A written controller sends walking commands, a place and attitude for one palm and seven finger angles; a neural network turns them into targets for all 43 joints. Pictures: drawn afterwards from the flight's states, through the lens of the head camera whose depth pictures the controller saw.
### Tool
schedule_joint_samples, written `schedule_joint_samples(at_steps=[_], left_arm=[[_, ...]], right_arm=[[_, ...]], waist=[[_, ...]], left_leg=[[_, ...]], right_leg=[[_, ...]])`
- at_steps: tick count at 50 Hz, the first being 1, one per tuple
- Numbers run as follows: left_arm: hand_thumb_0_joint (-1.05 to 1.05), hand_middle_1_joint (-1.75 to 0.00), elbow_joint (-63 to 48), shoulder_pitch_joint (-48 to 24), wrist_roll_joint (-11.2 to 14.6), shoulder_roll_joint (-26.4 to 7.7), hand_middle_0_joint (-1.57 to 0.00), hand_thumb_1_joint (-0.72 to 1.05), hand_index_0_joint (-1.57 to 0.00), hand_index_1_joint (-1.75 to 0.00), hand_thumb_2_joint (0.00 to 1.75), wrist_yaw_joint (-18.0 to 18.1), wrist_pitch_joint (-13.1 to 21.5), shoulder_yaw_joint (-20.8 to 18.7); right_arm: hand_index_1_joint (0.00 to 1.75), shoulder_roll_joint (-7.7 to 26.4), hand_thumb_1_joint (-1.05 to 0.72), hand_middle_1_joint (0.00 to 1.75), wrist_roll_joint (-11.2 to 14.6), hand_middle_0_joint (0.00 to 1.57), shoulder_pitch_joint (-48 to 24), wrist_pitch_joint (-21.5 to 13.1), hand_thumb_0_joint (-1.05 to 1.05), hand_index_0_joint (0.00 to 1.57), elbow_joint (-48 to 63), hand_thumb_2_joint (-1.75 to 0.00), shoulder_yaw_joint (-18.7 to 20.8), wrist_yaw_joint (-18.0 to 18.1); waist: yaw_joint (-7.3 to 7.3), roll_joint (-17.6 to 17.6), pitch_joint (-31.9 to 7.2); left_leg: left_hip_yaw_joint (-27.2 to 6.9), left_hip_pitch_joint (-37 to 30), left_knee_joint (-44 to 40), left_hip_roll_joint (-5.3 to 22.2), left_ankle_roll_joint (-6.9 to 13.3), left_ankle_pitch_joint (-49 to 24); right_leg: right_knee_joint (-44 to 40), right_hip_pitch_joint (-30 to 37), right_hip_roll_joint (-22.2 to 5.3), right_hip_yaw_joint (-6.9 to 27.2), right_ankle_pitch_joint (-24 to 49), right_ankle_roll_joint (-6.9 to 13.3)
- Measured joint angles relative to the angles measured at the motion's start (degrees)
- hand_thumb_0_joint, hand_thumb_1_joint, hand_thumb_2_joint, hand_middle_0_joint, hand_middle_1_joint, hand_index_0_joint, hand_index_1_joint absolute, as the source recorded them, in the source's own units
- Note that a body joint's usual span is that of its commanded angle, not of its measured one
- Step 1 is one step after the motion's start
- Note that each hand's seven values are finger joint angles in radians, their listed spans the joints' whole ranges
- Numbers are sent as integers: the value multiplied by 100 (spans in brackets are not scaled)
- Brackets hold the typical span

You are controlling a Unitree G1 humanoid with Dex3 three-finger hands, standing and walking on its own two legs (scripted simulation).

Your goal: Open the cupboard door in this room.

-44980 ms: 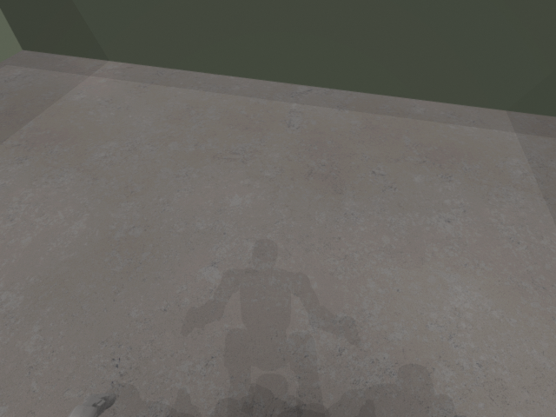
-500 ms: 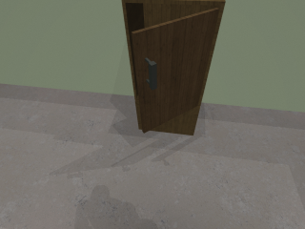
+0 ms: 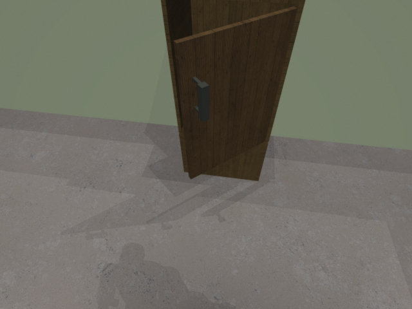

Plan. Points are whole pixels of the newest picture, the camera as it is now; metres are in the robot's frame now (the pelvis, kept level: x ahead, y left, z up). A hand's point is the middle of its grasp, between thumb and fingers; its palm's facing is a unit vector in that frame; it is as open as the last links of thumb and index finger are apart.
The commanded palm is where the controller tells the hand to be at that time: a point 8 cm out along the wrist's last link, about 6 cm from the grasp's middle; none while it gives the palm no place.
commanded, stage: walk to a spot facing it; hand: left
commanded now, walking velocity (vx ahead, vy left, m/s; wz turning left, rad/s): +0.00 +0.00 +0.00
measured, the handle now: (199, 98) +0.67 +0.06 +0.02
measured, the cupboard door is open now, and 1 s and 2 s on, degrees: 41 41 41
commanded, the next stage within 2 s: none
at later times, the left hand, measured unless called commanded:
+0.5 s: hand out of the picture +0.09 +0.19 -0.18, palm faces -0.12 -0.96 -0.25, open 7.4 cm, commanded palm none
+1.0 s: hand (144, 307) +0.16 +0.16 -0.19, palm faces -0.38 -0.90 -0.22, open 7.4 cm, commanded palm none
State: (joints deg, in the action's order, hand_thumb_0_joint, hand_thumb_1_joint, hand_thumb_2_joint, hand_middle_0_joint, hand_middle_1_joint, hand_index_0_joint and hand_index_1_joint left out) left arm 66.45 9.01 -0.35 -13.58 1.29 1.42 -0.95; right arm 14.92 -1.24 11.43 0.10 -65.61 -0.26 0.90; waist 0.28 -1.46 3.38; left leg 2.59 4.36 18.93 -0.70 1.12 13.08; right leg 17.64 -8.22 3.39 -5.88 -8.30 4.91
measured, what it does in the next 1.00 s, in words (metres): steps on the spot, turning right: right foot, then left foot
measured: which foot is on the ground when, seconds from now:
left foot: down 0.00-0.58, up 0.60-0.90, down 0.92-1.00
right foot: down 0.00-0.36, up 0.38-0.58, down 0.60-0.92, up 0.94-1.00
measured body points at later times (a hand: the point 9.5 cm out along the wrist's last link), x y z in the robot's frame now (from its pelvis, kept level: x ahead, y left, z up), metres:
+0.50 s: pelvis +0.00 +0.00 -0.02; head +0.03 -0.03 +0.43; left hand +0.09 +0.24 -0.16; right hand -0.03 -0.24 -0.18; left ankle -0.03 +0.10 -0.75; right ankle -0.02 -0.10 -0.71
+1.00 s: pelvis +0.01 -0.01 -0.02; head +0.07 -0.01 +0.43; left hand +0.18 +0.21 -0.17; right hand +0.02 -0.29 -0.13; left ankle +0.06 +0.11 -0.75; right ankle -0.04 -0.13 -0.70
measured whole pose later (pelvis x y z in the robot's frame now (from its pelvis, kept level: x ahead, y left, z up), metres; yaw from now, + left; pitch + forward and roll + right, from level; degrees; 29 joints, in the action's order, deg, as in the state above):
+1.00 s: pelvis +0.01 -0.01 -0.02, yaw -27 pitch +1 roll -1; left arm 53.2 10.5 -1.1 -15.3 -0.8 -3.8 -5.3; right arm 11.8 -1.9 5.9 -0.4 -49.7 1.6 1.9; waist -1.8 3.1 6.1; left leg 1.3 15.5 32.6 2.8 -0.8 18.3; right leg 53.9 -27.2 3.5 5.2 -27.9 -2.2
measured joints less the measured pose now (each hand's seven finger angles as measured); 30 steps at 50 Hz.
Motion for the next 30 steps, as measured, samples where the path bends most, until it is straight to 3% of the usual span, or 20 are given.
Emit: schedule_joint_samples(at_steps=[7, 17, 19, 22, 24, 27, 30], left_arm=[[1, -30, -83, -120, -4, -25, -20, 90, -20, -30, 89, -2, -12, -12], [1, -30, -471, 79, -55, 121, -20, 90, -20, -30, 89, -54, -339, -161], [1, -30, -585, 110, -62, 142, -20, 90, -20, -30, 89, -95, -400, -187], [1, -30, -747, 101, -77, 214, -20, 90, -20, -30, 89, -151, -509, -256], [1, -30, -863, 84, -76, 266, -20, 90, -20, -30, 89, -178, -546, -295], [1, -30, -1055, 88, -72, 316, -20, 90, -20, -30, 89, -219, -522, -314], [1, -30, -1250, 222, -92, 192, -20, 90, -20, -30, 89, -231, -384, -337]], right_arm=[[30, -4, -90, 30, -8, 20, -70, -14, 1, 20, 35, -90, -6, 12], [30, -325, -90, 30, -5, 20, -33, 110, 1, 20, 499, -90, 107, 100], [30, -368, -90, 30, -27, 20, 23, 110, 1, 20, 589, -90, 136, 106], [30, -361, -90, 30, -71, 20, 135, 75, 1, 20, 654, -90, 171, 141], [30, -335, -90, 30, -98, 20, 215, 68, 1, 20, 661, -90, 199, 155], [30, -274, -90, 30, -129, 20, 254, 101, 1, 20, 661, -90, 226, 128], [30, -284, -90, 30, -72, 20, 260, 165, 1, 21, 740, -90, 260, 72]], waist=[[-5, -8, -22], [-19, 78, 69], [-21, 149, 119], [-29, 139, 234], [-35, 53, 287], [-69, -114, 361], [-109, -35, 294]], left_leg=[[63, -25, -13, -2, 12, 30], [589, 346, 743, 143, 33, 488], [735, 401, 859, 127, 60, 557], [902, 388, 963, 149, 89, 631], [947, 369, 1010, 233, 52, 667], [1014, 379, 1197, 466, -76, 786], [1073, 710, 1955, 684, -244, 1146]], right_leg=[[52, -26, 2, 64, -38, -12], [928, -633, 144, 531, -331, -7], [1383, -881, 122, 646, -488, -84], [2962, -1394, 9, 701, -1432, -299], [3493, -1541, -129, 675, -1691, -383], [3132, -1377, -366, 543, -1693, -433], [2054, -991, -487, 636, -887, -331]])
